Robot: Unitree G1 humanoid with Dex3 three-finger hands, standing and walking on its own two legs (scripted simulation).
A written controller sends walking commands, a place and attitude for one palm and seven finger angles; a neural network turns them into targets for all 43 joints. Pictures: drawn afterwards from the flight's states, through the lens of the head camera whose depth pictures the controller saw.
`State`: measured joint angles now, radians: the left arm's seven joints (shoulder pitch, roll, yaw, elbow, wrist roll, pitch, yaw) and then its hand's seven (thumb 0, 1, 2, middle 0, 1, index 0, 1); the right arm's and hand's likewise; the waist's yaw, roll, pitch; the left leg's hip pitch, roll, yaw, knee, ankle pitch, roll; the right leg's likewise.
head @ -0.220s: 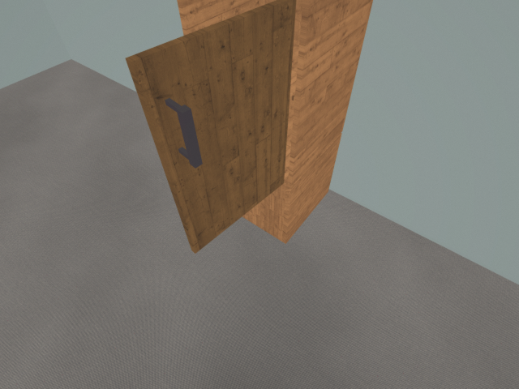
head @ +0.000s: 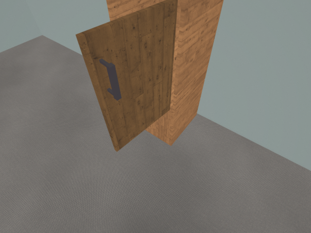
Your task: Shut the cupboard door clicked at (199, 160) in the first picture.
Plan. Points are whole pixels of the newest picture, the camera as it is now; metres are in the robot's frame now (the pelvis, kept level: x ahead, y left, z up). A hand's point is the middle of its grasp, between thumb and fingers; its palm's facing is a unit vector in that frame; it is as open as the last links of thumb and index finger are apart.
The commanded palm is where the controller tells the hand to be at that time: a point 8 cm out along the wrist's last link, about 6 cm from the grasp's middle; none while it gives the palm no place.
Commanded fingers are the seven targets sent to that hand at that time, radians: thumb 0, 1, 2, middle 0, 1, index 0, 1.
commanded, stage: stand and wait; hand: left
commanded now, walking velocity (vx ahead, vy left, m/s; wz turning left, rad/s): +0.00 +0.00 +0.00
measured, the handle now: (110, 80) +0.54 +0.18 +0.09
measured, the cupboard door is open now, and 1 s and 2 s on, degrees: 83 83 83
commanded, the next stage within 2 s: look at it before walking up in 0.06 s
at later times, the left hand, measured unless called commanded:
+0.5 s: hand out of the picture +0.02 +0.21 -0.17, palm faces +0.02 -0.96 -0.27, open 7.4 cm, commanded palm none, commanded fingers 0.00 0.90 0.90 -0.20 -0.30 -0.20 -0.30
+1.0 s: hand out of the picture +0.02 +0.20 -0.18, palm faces -0.04 -0.97 -0.24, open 7.4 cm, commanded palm none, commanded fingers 0.00 0.90 0.90 -0.20 -0.30 -0.20 -0.30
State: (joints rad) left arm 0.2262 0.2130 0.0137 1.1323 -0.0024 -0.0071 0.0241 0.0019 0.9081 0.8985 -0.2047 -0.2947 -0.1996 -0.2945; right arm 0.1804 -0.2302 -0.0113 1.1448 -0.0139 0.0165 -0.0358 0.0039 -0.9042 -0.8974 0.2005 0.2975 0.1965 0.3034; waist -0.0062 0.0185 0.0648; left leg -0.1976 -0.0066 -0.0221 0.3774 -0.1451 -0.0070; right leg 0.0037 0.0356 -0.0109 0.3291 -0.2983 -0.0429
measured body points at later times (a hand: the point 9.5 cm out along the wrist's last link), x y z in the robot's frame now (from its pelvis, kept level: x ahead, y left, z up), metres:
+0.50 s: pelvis +0.00 +0.00 +0.00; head +0.01 -0.01 +0.45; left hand +0.02 +0.26 -0.15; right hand +0.04 -0.26 -0.16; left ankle +0.04 +0.13 -0.74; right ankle -0.07 -0.09 -0.74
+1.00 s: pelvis -0.01 +0.00 -0.01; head +0.02 -0.01 +0.44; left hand +0.03 +0.25 -0.16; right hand +0.02 -0.25 -0.17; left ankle +0.04 +0.13 -0.74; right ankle -0.07 -0.09 -0.74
